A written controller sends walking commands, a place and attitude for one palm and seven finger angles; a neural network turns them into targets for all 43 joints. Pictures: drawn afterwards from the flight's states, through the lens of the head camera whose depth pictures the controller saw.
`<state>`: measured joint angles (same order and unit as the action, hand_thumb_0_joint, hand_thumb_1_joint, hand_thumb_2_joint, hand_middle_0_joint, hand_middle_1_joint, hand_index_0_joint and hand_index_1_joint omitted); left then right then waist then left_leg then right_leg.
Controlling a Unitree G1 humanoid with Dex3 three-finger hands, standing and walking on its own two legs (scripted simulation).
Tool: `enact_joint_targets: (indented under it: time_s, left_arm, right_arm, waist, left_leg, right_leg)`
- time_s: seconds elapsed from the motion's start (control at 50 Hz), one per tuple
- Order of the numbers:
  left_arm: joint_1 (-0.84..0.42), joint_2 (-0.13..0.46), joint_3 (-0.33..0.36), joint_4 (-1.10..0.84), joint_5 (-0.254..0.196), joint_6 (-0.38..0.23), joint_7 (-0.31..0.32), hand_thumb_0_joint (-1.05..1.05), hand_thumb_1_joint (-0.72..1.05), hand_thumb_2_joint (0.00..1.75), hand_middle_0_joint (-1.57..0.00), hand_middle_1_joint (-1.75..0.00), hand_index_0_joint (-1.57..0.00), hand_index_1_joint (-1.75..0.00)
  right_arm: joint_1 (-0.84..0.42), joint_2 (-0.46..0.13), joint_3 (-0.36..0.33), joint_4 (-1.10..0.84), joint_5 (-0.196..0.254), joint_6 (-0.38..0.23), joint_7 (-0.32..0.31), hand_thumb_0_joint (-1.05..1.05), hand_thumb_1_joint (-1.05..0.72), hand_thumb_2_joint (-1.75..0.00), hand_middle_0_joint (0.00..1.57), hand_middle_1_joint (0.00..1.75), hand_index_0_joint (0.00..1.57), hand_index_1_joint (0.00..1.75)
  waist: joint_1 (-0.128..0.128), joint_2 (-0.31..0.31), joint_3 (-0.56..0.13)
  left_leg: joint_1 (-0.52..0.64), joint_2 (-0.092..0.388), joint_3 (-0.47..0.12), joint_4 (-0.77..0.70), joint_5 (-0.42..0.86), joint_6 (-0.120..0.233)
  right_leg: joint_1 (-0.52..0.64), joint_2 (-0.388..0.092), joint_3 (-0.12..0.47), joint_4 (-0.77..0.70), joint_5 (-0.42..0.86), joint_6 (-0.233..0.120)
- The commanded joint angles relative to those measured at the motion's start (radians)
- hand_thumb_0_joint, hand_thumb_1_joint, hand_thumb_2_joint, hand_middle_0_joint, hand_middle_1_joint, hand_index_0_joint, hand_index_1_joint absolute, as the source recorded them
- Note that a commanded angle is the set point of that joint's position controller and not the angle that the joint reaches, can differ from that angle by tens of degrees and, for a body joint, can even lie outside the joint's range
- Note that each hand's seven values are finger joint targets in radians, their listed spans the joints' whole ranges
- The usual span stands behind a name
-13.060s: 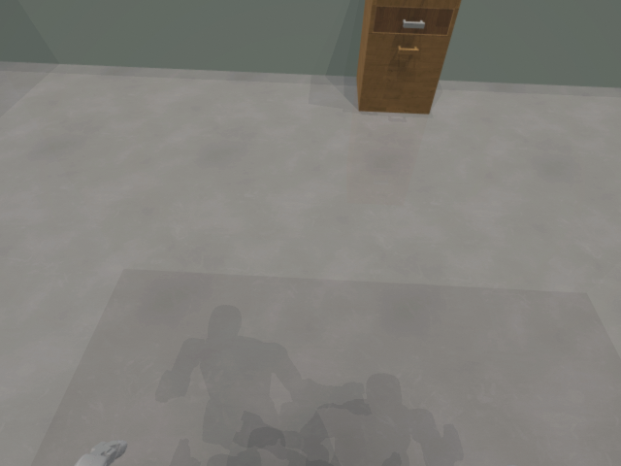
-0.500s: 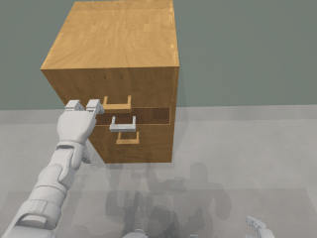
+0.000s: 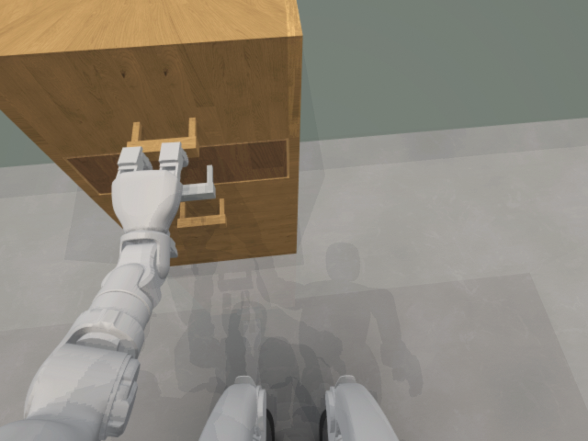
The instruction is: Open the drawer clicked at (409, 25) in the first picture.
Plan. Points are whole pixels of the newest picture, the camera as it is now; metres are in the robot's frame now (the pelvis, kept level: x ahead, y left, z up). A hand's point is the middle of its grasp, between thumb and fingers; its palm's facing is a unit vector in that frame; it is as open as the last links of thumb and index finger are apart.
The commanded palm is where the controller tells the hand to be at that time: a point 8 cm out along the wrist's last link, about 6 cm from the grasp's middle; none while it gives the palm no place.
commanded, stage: move the hooked fingers above the handle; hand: left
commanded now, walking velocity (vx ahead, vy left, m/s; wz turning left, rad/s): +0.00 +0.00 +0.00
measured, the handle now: (186, 182) +0.56 +0.20 -0.14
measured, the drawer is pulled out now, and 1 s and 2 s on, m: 0.00 0.00 0.00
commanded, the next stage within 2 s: relax the arm and regain balance in 0.26 s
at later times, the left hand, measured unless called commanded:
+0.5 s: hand (179, 387) +0.20 +0.17 -0.13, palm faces -0.27 -0.76 -0.59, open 15.0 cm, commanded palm none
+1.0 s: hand out of the picture -0.04 +0.13 -0.04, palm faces +0.17 -0.93 -0.32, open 16.3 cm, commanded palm none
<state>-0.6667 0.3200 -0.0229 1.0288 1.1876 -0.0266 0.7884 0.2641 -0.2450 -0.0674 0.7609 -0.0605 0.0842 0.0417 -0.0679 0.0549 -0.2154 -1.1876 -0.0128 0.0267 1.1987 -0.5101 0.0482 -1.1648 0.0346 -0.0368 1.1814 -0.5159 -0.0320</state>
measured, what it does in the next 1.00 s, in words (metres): lifts its left foot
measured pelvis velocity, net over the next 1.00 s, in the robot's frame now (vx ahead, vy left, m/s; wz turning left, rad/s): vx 0.03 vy -0.04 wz -0.02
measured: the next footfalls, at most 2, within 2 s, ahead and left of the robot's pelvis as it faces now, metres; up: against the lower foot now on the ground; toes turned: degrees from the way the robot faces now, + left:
left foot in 1.14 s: +0.12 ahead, +0.07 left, +0.00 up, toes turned -2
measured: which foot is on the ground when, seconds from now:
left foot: down 0.00-0.54, up 0.56-1.00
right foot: down 0.00-1.00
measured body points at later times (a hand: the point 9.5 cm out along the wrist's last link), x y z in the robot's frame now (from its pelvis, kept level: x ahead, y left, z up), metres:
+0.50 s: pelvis -0.06 +0.00 -0.01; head +0.01 -0.06 +0.43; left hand +0.22 +0.21 -0.10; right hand -0.01 -0.27 -0.17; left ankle +0.02 +0.09 -0.63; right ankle -0.02 -0.08 -0.62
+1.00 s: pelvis +0.03 -0.04 +0.11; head +0.07 -0.08 +0.55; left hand -0.05 +0.17 -0.02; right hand +0.16 -0.26 -0.06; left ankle -0.03 +0.11 -0.56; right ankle -0.03 -0.07 -0.63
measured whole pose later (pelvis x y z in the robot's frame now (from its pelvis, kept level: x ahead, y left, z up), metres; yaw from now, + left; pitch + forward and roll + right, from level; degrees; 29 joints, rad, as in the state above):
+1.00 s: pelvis +0.03 -0.04 +0.11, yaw -1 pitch +2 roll +2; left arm 0.47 0.05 0.07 0.98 0.06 -0.02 0.09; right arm 0.09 -0.21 -0.05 0.91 -0.03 0.07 -0.04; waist 0.10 0.08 0.05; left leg -0.41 -0.02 -0.05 1.00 -0.35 0.01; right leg -0.16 0.08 -0.05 0.43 -0.31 -0.12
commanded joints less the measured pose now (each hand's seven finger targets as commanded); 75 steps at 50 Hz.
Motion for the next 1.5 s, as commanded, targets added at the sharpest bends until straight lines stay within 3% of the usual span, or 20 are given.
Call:
enact_joint_targets:
  time_s: [0.0,0.12,0.32,0.34,0.36,0.4,0.44,0.48,0.5,0.52,0.54,0.56,0.64,0.72,0.84,1.02,1.1,1.18,1.28,1.48]
  left_arm:
    - [-0.392,0.308,0.035,0.214,-0.047,0.245,-0.119,0.0,-0.5,0.3,-0.3,-1.2,-0.3,-1.2]
    - [-0.552,0.333,-0.027,0.25,-0.129,0.279,-0.247,0.0,-0.5,0.3,-0.3,-1.2,-0.3,-1.2]
    - [-0.653,0.19,-0.177,0.137,-0.064,0.183,-0.351,0.0,-0.5,0.3,-0.3,-1.2,-0.3,-1.2]
    - [0.562,0.028,-0.012,-0.016,-0.938,0.213,-0.493,0.0,-0.5,0.3,-0.15,-0.3,-0.15,-0.3]
    - [0.741,0.06,0.02,-0.127,-1.08,0.214,-0.559,0.0,-0.5,0.3,-0.15,-0.3,-0.15,-0.3]
    - [0.737,-0.009,0.048,-0.279,-1.129,0.224,-0.567,0.0,-0.5,0.3,-0.15,-0.3,-0.15,-0.3]
    - [0.788,-0.062,0.059,-0.346,-1.11,0.221,-0.59,0.0,-0.5,0.3,-0.15,-0.3,-0.15,-0.3]
    - [0.881,-0.051,0.082,-0.304,-1.127,0.163,-0.678,0.0,-0.5,0.3,-0.15,-0.3,-0.15,-0.3]
    - [0.926,-0.011,0.097,-0.297,-1.128,0.139,-0.716,0.0,-0.5,0.3,-0.15,-0.3,-0.15,-0.3]
    - [0.931,-0.015,0.078,-0.298,-1.133,0.11,-0.736,0.0,-0.5,0.3,-0.15,-0.3,-0.15,-0.3]
    - [0.917,-0.018,0.08,-0.299,-1.13,0.106,-0.747,0.0,-0.5,0.3,-0.15,-0.3,-0.15,-0.3]
    - [0.947,-0.078,0.126,-0.316,-1.12,0.088,-0.742,0.0,-0.5,0.3,-0.15,-0.3,-0.15,-0.3]
    - [0.964,-0.159,0.143,-0.31,-1.115,0.031,-0.737,0.0,-0.5,0.3,-0.15,-0.3,-0.15,-0.3]
    - [1.103,-0.16,0.155,-0.224,-1.128,0.007,-0.734,0.0,-0.5,0.3,-0.15,-0.3,-0.15,-0.3]
    - [1.299,-0.117,0.142,-0.085,-1.125,0.005,-0.703,0.0,-0.5,0.3,-0.15,-0.3,-0.15,-0.3]
    - [1.204,-0.143,0.094,-0.011,-1.136,-0.012,-0.702,0.0,-0.5,0.3,-0.15,-0.3,-0.15,-0.3]
    - [1.155,-0.192,0.069,0.034,-1.16,-0.017,-0.712,0.0,-0.5,0.3,-0.15,-0.3,-0.15,-0.3]
    - [1.203,-0.213,0.054,0.087,-1.159,0.005,-0.719,0.0,-0.5,0.3,-0.15,-0.3,-0.15,-0.3]
    - [1.179,-0.215,0.047,0.105,-1.168,-0.006,-0.726,0.0,-0.5,0.3,-0.15,-0.3,-0.15,-0.3]
    - [1.158,-0.162,0.044,0.115,-1.182,0.003,-0.725,0.0,-0.5,0.3,-0.15,-0.3,-0.15,-0.3]
  right_arm:
    - [0.114,-0.176,-0.021,-0.051,0.03,-0.033,-0.018,0.0,-0.9,-0.9,0.2,0.3,0.2,0.3]
    - [0.057,-0.174,0.02,-0.077,0.051,-0.072,-0.057,0.0,-0.9,-0.9,0.2,0.3,0.2,0.3]
    - [-0.024,-0.163,0.03,-0.13,0.061,-0.139,-0.094,0.0,-0.9,-0.9,0.2,0.3,0.2,0.3]
    - [0.096,-0.205,0.061,-0.065,0.042,-0.108,-0.111,0.0,-0.9,-0.9,0.2,0.3,0.2,0.3]
    - [0.043,-0.208,0.031,-0.118,0.098,-0.083,-0.101,0.0,-0.9,-0.9,0.2,0.3,0.2,0.3]
    - [0.0,-0.133,0.049,-0.199,0.082,-0.016,-0.121,0.0,-0.9,-0.9,0.2,0.3,0.2,0.3]
    - [-0.041,-0.101,0.024,-0.232,0.06,0.03,-0.161,0.0,-0.9,-0.9,0.2,0.3,0.2,0.3]
    - [-0.147,-0.071,0.031,-0.201,0.003,-0.012,-0.157,0.0,-0.9,-0.9,0.2,0.3,0.2,0.3]
    - [-0.156,-0.062,0.022,-0.159,-0.018,-0.04,-0.145,0.0,-0.9,-0.9,0.2,0.3,0.2,0.3]
    - [-0.158,-0.018,0.022,-0.125,-0.021,-0.074,-0.139,0.0,-0.9,-0.9,0.2,0.3,0.2,0.3]
    - [-0.159,-0.009,0.024,-0.116,-0.017,-0.059,-0.118,0.0,-0.9,-0.9,0.2,0.3,0.2,0.3]
    - [-0.171,-0.007,0.014,-0.117,-0.023,-0.045,-0.106,0.0,-0.9,-0.9,0.2,0.3,0.2,0.3]
    - [-0.006,0.016,-0.007,0.008,-0.02,-0.041,-0.07,0.0,-0.9,-0.9,0.2,0.3,0.2,0.3]
    - [-0.016,0.071,0.003,0.041,-0.001,-0.055,-0.07,0.0,-0.9,-0.9,0.2,0.3,0.2,0.3]
    - [-0.097,0.031,0.008,0.056,0.024,-0.043,-0.09,0.0,-0.9,-0.9,0.2,0.3,0.2,0.3]
    - [-0.178,0.063,0.033,0.112,0.049,-0.042,-0.083,0.0,-0.9,-0.9,0.2,0.3,0.2,0.3]
    - [0.007,0.06,0.039,0.197,0.043,-0.072,-0.098,0.0,-0.9,-0.9,0.2,0.3,0.2,0.3]
    - [-0.01,0.06,0.057,0.213,0.037,-0.086,-0.116,0.0,-0.9,-0.9,0.2,0.3,0.2,0.3]
    - [0.046,0.081,0.063,0.227,0.037,-0.094,-0.115,0.0,-0.9,-0.9,0.2,0.3,0.2,0.3]
    - [0.11,0.05,0.08,0.307,0.036,-0.099,-0.112,0.0,-0.9,-0.9,0.2,0.3,0.2,0.3]
  waist:
    - [-0.1,-0.148,-0.325]
    - [-0.147,-0.134,-0.252]
    - [-0.198,-0.005,-0.233]
    - [0.126,0.139,-0.373]
    - [0.134,0.349,-0.45]
    - [0.107,0.461,-0.455]
    - [0.083,0.279,-0.292]
    - [0.145,-0.363,-0.075]
    - [0.15,-0.746,0.008]
    - [0.137,-0.766,0.148]
    - [0.122,-0.502,0.284]
    - [0.111,-0.424,0.353]
    - [0.026,-0.049,0.313]
    - [0.095,-0.122,0.07]
    - [0.161,-0.307,0.094]
    - [0.097,-0.124,0.276]
    - [0.018,-0.004,0.246]
    - [0.082,0.16,0.393]
    - [0.075,-0.09,0.285]
    - [0.086,-0.074,0.256]
  left_leg:
    - [0.146,-0.025,-0.016,-0.102,0.211,0.016]
    - [0.036,-0.038,-0.022,-0.087,-0.011,0.027]
    - [-0.045,-0.03,-0.074,0.029,-0.166,0.017]
    - [0.649,0.106,-0.067,-0.225,-0.05,-0.004]
    - [0.791,0.094,-0.151,-0.351,-0.101,-0.032]
    - [0.665,0.148,-0.294,-0.572,-0.307,-0.054]
    - [0.399,0.189,-0.374,-0.703,-0.473,-0.005]
    - [0.18,0.184,-0.203,-0.539,-0.384,0.021]
    - [0.29,0.075,-0.085,-0.232,-0.22,-0.002]
    - [0.268,-0.04,-0.046,0.047,-0.007,-0.008]
    - [0.212,-0.044,-0.118,0.144,-0.001,-0.02]
    - [0.197,-0.033,-0.15,0.21,0.072,-0.033]
    - [0.436,0.0,-0.132,0.142,0.181,-0.047]
    - [0.523,-0.014,-0.053,-0.119,0.182,-0.056]
    - [0.521,-0.029,-0.053,-0.116,0.159,-0.042]
    - [0.772,0.027,-0.068,-0.426,0.14,-0.019]
    - [1.149,0.072,-0.097,-0.725,0.442,0.025]
    - [1.021,0.142,-0.215,-0.785,0.453,0.095]
    - [1.079,0.113,-0.158,-0.774,0.548,0.061]
    - [1.125,0.105,-0.144,-0.795,0.738,0.058]
  right_leg:
    - [0.261,0.004,0.034,-0.191,0.241,0.011]
    - [0.159,-0.006,0.052,-0.228,-0.062,0.013]
    - [-0.231,0.0,0.032,-0.05,-0.275,-0.023]
    - [0.208,-0.049,-0.031,-0.018,-0.213,-0.003]
    - [0.153,0.04,-0.004,0.043,-0.112,0.004]
    - [0.206,0.098,-0.046,0.2,-0.104,0.009]
    - [0.472,0.098,-0.076,0.238,-0.104,0.036]
    - [0.885,0.027,-0.019,-0.051,-0.157,0.044]
    - [0.817,-0.064,0.197,-0.408,-0.407,-0.008]
    - [0.683,-0.153,0.472,-0.725,-0.568,-0.065]
    - [0.626,-0.241,0.705,-0.928,-0.643,-0.065]
    - [0.616,-0.251,0.803,-0.998,-0.65,-0.004]
    - [0.674,-0.229,0.548,-0.88,-0.268,-0.044]
    - [1.183,-0.148,0.304,-0.761,0.495,-0.028]
    - [1.471,-0.157,0.191,-0.683,1.331,0.104]
    - [1.107,-0.232,0.247,-0.843,0.994,-0.076]
    - [0.913,-0.13,0.166,-0.775,0.706,-0.024]
    - [0.899,-0.072,0.133,-0.827,0.302,-0.016]
    - [1.014,-0.104,0.156,-0.85,0.477,-0.032]
    - [1.083,-0.113,0.129,-0.821,0.554,-0.04]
